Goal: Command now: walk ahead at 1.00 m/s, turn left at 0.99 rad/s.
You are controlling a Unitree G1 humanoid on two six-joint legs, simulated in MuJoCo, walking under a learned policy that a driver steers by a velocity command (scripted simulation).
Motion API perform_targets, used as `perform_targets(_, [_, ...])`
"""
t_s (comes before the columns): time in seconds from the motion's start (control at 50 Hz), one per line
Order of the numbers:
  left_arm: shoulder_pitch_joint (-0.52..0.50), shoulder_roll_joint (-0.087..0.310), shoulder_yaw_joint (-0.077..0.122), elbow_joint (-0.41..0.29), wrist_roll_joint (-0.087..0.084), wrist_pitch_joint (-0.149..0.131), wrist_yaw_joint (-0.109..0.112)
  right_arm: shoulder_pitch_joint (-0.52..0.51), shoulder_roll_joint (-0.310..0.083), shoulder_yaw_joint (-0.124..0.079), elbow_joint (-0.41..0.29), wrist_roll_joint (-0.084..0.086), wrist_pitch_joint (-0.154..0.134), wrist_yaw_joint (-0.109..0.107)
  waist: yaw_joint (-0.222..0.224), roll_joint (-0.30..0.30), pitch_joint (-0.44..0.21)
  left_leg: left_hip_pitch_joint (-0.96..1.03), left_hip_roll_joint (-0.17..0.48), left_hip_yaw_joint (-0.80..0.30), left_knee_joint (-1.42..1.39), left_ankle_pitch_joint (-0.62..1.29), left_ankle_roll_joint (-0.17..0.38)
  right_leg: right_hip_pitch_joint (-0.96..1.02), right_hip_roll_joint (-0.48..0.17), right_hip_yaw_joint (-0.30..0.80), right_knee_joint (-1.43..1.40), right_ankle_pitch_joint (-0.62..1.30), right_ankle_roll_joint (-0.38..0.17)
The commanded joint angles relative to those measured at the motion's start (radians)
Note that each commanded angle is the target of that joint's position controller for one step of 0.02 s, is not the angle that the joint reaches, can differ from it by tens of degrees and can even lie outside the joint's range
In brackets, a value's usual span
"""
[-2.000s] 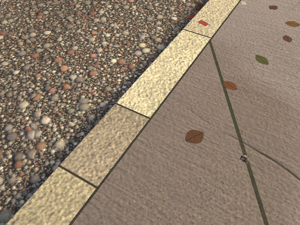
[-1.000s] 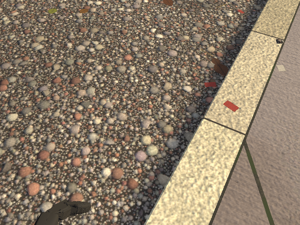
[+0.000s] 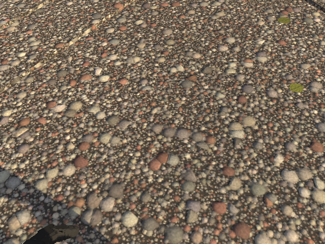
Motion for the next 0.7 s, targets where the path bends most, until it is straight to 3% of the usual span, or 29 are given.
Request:
perform_targets(0.02, [0.208,0.148,0.069,0.007,0.004,0.022,0.004,-0.088,-0.028,0.028,-0.152,-0.023,0.001,0.004,0.125,-0.181,-0.096,-0.679,0.138,0.115,0.35,0.155,-0.006,0.586,-0.361,0.656,-0.458,-0.694,-0.166])
perform_targets(0.04, [0.213,0.124,0.064,0.032,0.009,0.025,0.001,-0.126,-0.022,0.028,-0.157,-0.03,0.01,0.018,0.123,-0.111,-0.046,-0.643,0.173,0.123,0.31,0.182,-0.018,0.491,-0.316,0.486,-0.449,-0.484,-0.154])
perform_targets(0.08, [0.271,0.087,0.051,0.106,-0.003,0.013,0.0,-0.193,0.024,0.039,-0.211,-0.041,0.035,0.051,0.094,-0.148,0.012,-0.62,0.229,0.114,0.254,0.196,-0.037,0.381,-0.269,0.263,-0.469,-0.27,-0.125])
perform_targets(0.12, [0.296,0.07,0.047,0.139,-0.023,-0.009,-0.014,-0.25,0.038,0.049,-0.253,-0.039,0.053,0.062,0.08,-0.14,0.017,-0.645,0.244,0.127,0.228,0.263,-0.041,0.38,-0.257,0.126,-0.504,-0.087,-0.114])
perform_targets(0.18, [0.253,0.092,0.053,0.141,-0.021,-0.035,-0.023,-0.326,0.018,0.054,-0.309,-0.027,0.06,0.072,0.042,-0.123,0.029,-0.626,0.249,0.151,0.094,0.408,-0.038,0.358,-0.23,-0.078,-0.555,0.097,-0.105])
perform_targets(0.22, [0.267,0.109,0.057,0.151,-0.022,-0.039,-0.019,-0.392,0.0,0.056,-0.329,-0.027,0.064,0.082,0.05,-0.086,0.074,-0.606,0.24,0.216,-0.069,0.476,-0.024,0.379,-0.204,-0.18,-0.601,0.154,-0.099])
perform_targets(0.26, [0.324,0.115,0.058,0.175,-0.021,-0.031,-0.012,-0.449,0.012,0.063,-0.328,-0.026,0.064,0.092,0.087,-0.062,0.088,-0.54,0.193,0.313,-0.198,0.49,0.011,0.445,-0.143,-0.285,-0.615,0.299,-0.087])
perform_targets(0.28, [0.338,0.156,0.061,0.171,-0.017,-0.031,-0.009,-0.467,0.032,0.072,-0.35,-0.028,0.06,0.095,0.071,-0.096,0.111,-0.505,0.201,0.332,-0.278,0.466,0.031,0.458,-0.187,-0.307,-0.575,0.487,-0.088])
perform_targets(0.32, [0.383,0.187,0.065,0.181,-0.018,-0.016,0.001,-0.439,0.012,0.068,-0.326,-0.039,0.052,0.082,0.048,-0.11,0.075,-0.402,0.118,0.385,-0.349,0.395,0.064,0.555,-0.206,-0.325,-0.467,0.962,-0.092])
perform_targets(0.34, [0.381,0.224,0.073,0.176,-0.014,0.0,0.006,-0.364,-0.012,0.059,-0.299,-0.037,0.048,0.071,0.006,-0.135,0.024,-0.321,0.077,0.384,-0.369,0.324,0.077,0.598,-0.224,-0.32,-0.365,1.116,-0.099])
perform_targets(0.36, [0.363,0.258,0.08,0.169,-0.009,0.017,0.011,-0.209,-0.044,0.043,-0.255,-0.038,0.043,0.061,-0.073,-0.157,-0.052,-0.166,0.045,0.365,-0.383,0.265,0.098,0.594,-0.253,-0.31,-0.18,1.231,-0.115])
perform_targets(0.38, [0.33,0.264,0.08,0.15,-0.008,0.03,0.011,0.022,-0.082,0.018,-0.173,-0.036,0.038,0.046,-0.165,-0.154,-0.154,0.09,0.024,0.324,-0.455,0.258,0.123,0.509,-0.251,-0.293,0.079,1.187,-0.128])
perform_targets(0.4, [0.336,0.231,0.076,0.144,-0.006,0.033,0.005,0.104,-0.133,-0.011,-0.123,-0.04,0.04,0.025,-0.181,-0.066,-0.204,0.332,0.077,0.2,-0.507,0.192,0.134,0.292,-0.179,-0.289,0.416,0.717,-0.114])
perform_targets(0.42, [0.435,0.084,0.044,0.055,-0.026,0.025,-0.022,-0.032,-0.248,-0.03,-0.156,-0.052,0.048,0.012,0.024,0.249,-0.259,0.593,0.383,-0.344,-0.626,0.085,0.231,-0.164,0.005,-0.227,0.818,-0.294,-0.056])
perform_targets(0.44, [0.31,0.158,0.049,0.004,-0.034,0.005,-0.017,0.044,-0.237,-0.034,-0.181,-0.037,0.055,0.005,-0.053,0.095,-0.395,0.637,0.417,-0.561,-0.792,0.054,0.245,-0.257,0.025,-0.022,0.908,-0.22,-0.069])
perform_targets(0.46, [0.223,0.156,0.048,-0.011,-0.047,-0.005,-0.015,0.028,-0.221,-0.034,-0.147,-0.039,0.046,-0.008,-0.043,0.016,-0.239,0.533,0.412,-0.459,-0.836,0.175,0.216,-0.329,-0.013,-0.009,0.882,-0.152,-0.075])
perform_targets(0.48, [0.226,0.134,0.037,0.007,-0.043,-0.008,-0.012,0.009,-0.179,-0.025,-0.124,-0.035,0.03,-0.015,0.007,-0.067,-0.113,0.365,0.38,-0.343,-0.837,0.28,0.179,-0.299,-0.056,-0.011,0.789,-0.119,-0.081])
perform_targets(0.5, [0.221,0.109,0.029,0.019,-0.025,0.001,-0.015,-0.025,-0.14,-0.013,-0.116,-0.035,0.01,-0.021,0.049,-0.104,-0.074,0.232,0.328,-0.249,-0.834,0.329,0.145,-0.227,-0.087,0.007,0.707,-0.114,-0.083])
perform_targets(0.52, [0.262,0.094,0.025,0.033,-0.011,0.019,-0.022,-0.059,-0.1,0.001,-0.114,-0.03,-0.004,-0.025,0.096,-0.095,-0.059,0.122,0.291,-0.177,-0.855,0.349,0.127,-0.143,-0.106,0.016,0.642,-0.098,-0.08])
perform_targets(0.56, [0.268,0.073,0.022,0.048,-0.003,0.049,-0.04,-0.048,-0.038,0.023,-0.095,-0.012,-0.029,-0.022,0.118,-0.057,-0.041,0.025,0.244,-0.109,-0.909,0.349,0.12,-0.088,-0.13,0.014,0.539,-0.106,-0.064])
perform_targets(0.64, [0.03,0.055,0.01,-0.026,-0.007,0.057,-0.055,0.057,-0.035,0.025,-0.058,0.001,-0.051,-0.003,0.049,-0.033,0.089,-0.003,0.208,-0.008,-1.029,0.478,0.107,-0.212,-0.127,-0.056,0.286,0.068,-0.051])
perform_targets(0.7, [-0.077,0.049,-0.001,-0.065,-0.02,0.042,-0.066,0.08,-0.039,0.027,-0.049,0.007,-0.064,0.002,0.022,-0.014,0.101,0.007,0.202,0.053,-1.081,0.627,0.08,-0.123,-0.08,-0.094,0.032,0.292,-0.076])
